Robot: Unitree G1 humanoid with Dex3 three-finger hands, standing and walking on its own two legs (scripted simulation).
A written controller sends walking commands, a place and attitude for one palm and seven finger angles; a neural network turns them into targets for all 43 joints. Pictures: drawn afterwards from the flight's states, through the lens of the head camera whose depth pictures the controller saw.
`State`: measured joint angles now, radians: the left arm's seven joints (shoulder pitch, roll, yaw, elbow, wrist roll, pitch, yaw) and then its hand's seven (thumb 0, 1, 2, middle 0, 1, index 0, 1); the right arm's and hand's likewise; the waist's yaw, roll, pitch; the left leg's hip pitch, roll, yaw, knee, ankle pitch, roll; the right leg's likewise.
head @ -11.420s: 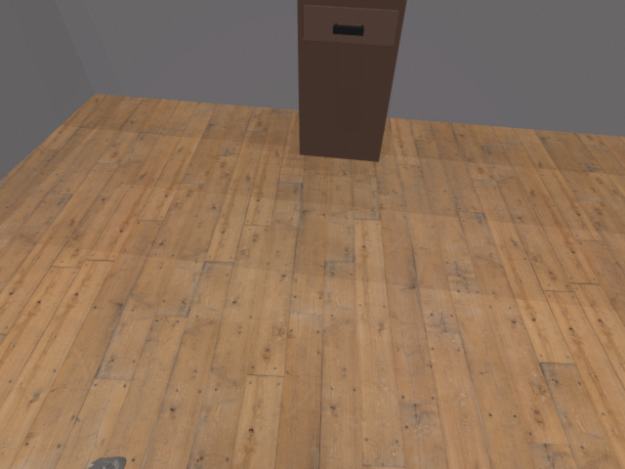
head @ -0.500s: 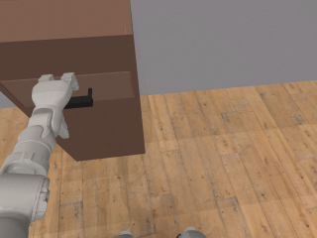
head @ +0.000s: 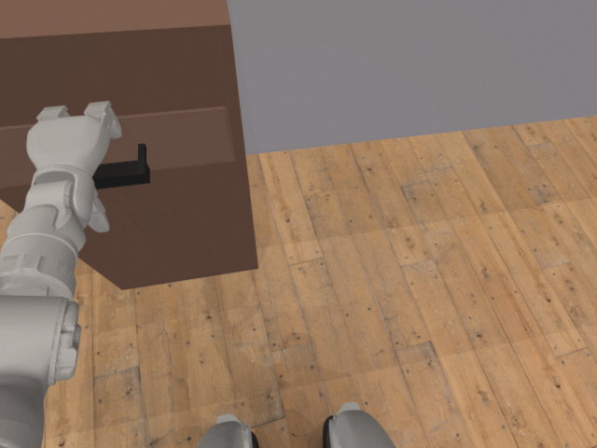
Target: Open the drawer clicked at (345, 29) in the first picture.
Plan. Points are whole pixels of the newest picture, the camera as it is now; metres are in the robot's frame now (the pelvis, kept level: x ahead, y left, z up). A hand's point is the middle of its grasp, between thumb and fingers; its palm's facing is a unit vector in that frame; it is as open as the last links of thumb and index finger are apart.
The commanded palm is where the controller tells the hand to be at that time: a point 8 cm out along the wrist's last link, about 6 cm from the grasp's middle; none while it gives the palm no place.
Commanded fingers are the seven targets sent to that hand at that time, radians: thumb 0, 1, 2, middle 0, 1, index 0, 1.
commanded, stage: move the hooked fingers above the handle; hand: left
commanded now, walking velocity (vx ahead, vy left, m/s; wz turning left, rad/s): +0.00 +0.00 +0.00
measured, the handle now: (105, 164) +0.55 +0.27 -0.04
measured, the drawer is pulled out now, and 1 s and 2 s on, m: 0.00 0.00 0.00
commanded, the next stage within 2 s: lower the fingers behind the handle in 0.52 s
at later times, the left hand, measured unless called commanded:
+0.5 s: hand (86, 173) +0.49 +0.26 +0.01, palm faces -0.09 -0.03 -1.00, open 13.8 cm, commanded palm +0.49 +0.25 +0.07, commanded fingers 0.00 -0.50 0.30 -0.30 -1.20 -0.30 -1.20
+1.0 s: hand (103, 182) +0.49 +0.25 -0.01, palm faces -0.10 -0.03 -0.99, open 13.8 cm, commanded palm +0.49 +0.24 +0.04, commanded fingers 0.00 -0.50 0.30 -0.30 -1.20 -0.30 -1.20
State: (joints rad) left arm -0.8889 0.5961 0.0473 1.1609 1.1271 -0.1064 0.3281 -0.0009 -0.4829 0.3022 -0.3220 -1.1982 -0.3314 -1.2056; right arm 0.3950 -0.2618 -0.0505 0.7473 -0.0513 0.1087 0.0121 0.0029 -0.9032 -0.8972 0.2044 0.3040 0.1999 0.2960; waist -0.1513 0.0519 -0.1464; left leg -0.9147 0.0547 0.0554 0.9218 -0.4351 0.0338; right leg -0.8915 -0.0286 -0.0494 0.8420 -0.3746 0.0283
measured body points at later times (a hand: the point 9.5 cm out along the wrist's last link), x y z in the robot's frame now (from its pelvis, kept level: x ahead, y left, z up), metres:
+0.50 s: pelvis +0.00 +0.00 +0.00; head +0.13 +0.01 +0.43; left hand +0.49 +0.26 +0.06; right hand -0.02 -0.28 -0.12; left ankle -0.01 +0.09 -0.69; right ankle +0.00 -0.15 -0.69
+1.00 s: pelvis -0.01 -0.01 -0.01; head +0.13 +0.00 +0.42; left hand +0.49 +0.25 +0.04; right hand -0.02 -0.28 -0.13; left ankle -0.01 +0.09 -0.69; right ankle +0.00 -0.15 -0.69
